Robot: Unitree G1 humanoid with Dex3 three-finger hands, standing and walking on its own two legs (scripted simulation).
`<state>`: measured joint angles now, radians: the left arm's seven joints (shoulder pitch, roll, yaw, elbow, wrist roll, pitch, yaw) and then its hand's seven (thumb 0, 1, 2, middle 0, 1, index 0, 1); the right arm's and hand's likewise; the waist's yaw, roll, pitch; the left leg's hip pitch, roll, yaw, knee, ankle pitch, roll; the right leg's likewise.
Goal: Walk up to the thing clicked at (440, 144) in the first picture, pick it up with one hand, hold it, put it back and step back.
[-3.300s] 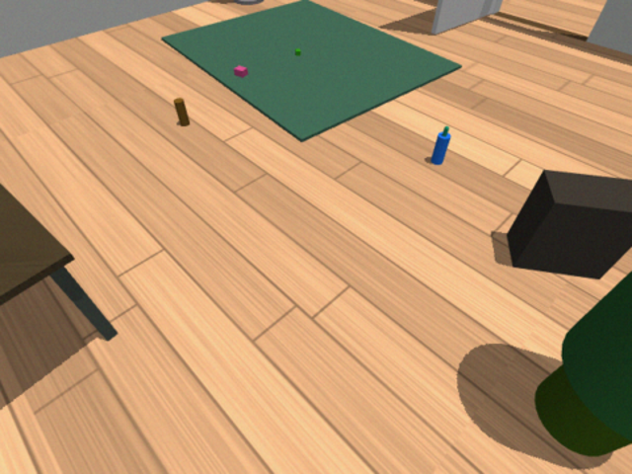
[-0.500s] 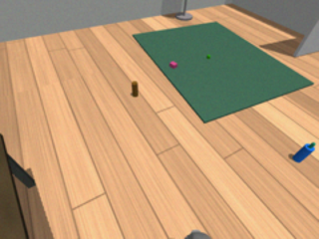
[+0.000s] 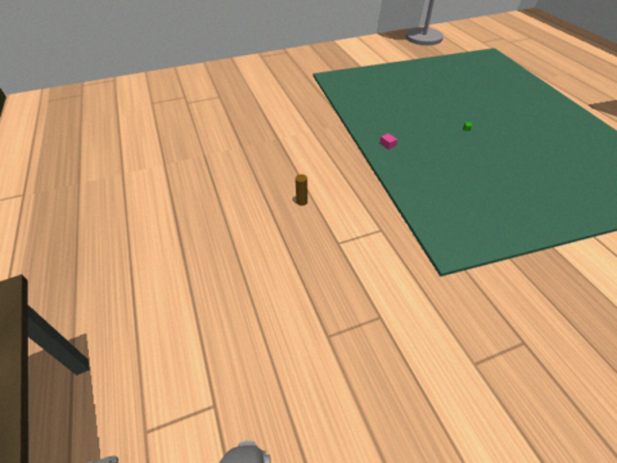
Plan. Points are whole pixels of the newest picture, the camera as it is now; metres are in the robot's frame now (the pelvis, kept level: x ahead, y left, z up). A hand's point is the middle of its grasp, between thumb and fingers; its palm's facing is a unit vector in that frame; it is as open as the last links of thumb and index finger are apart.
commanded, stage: walk up
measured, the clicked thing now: out of the picture +0.52 -1.10 -0.67
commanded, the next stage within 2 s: stand in 1.98 s
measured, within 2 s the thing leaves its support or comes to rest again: neither
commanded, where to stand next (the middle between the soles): +0.27 +0.00 m, yaw +26 degrees
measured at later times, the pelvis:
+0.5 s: pelvis +0.14 -0.02 -0.02, yaw +14 degrees
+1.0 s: pelvis +0.15 -0.04 -0.02, yaw +25 degrees
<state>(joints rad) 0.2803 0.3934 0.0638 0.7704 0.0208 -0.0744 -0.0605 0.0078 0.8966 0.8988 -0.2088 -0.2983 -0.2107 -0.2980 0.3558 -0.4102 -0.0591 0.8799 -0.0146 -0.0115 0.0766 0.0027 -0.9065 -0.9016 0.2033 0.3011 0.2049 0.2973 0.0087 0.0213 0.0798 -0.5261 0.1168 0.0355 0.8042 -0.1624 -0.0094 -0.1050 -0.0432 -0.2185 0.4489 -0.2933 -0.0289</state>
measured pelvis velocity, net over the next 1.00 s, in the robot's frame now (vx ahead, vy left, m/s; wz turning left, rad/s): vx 0.15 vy -0.04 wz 0.44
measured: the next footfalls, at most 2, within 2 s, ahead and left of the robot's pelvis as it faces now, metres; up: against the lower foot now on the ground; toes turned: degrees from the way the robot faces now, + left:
left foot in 0.12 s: +0.17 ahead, +0.14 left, +0.00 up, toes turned +11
right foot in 0.54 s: +0.31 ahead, -0.13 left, +0.00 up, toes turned +24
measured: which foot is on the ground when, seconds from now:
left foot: up 0.00-0.10, down 0.12-0.56, up 0.58-0.90, down 0.92-1.00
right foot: down 0.00-0.16, up 0.18-0.52, down 0.54-1.00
